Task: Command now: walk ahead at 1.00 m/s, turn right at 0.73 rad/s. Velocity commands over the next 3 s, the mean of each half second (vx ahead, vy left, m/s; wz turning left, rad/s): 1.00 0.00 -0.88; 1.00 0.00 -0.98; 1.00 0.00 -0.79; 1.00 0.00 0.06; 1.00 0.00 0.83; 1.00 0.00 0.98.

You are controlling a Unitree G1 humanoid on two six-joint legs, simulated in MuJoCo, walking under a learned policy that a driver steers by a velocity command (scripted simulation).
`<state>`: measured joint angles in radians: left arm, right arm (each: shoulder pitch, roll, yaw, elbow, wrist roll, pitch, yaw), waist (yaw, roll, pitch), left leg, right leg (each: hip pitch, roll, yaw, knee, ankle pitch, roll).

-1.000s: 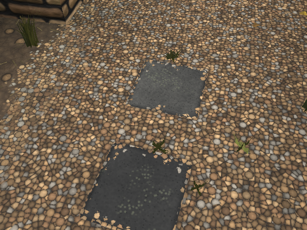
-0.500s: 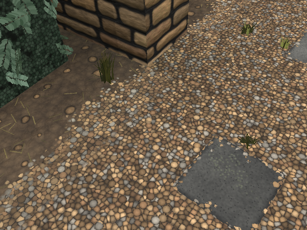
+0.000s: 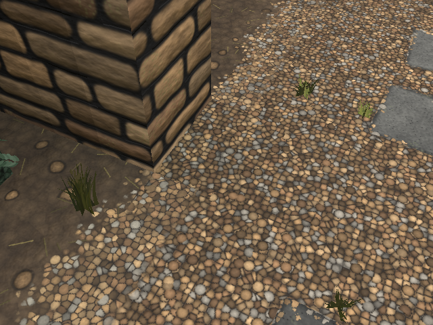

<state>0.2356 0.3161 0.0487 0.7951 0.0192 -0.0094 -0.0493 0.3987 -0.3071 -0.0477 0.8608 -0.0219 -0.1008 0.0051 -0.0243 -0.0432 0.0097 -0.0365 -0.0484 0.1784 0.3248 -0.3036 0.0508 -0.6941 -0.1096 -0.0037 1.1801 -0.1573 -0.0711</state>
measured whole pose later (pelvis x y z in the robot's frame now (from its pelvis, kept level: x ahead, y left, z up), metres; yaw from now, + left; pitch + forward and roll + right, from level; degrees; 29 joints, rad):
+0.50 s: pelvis +0.47 -0.07 +0.00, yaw -27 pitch +1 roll +0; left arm 0.46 0.31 0.07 0.85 0.00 -0.05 -0.02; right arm 0.00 -0.25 0.03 0.58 -0.04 -0.06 0.02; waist 0.09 0.00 0.04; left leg -0.72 0.14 -0.10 0.79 -0.07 -0.06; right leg -0.02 0.21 0.16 0.34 -0.31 -0.17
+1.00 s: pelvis +0.86 -0.25 -0.02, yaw -55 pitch +1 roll +2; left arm -0.08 0.32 0.02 0.56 0.03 0.01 -0.10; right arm 0.53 -0.30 -0.04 0.90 -0.03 -0.10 -0.01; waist -0.09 -0.04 0.04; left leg 0.21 -0.01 0.30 0.20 -0.42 -0.05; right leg -0.78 -0.04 -0.12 0.86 -0.04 -0.14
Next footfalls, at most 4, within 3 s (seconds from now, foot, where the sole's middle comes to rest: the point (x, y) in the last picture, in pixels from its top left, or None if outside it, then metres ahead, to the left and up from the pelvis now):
0.22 right None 0.40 -0.07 -0.78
0.62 left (234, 228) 0.85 -0.06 -0.78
1.10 right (342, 194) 0.99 -0.48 -0.78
1.50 left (405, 134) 1.31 -0.83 -0.78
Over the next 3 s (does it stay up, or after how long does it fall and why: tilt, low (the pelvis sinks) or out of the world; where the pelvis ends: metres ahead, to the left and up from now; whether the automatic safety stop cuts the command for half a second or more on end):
stays up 1.68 -1.91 0.00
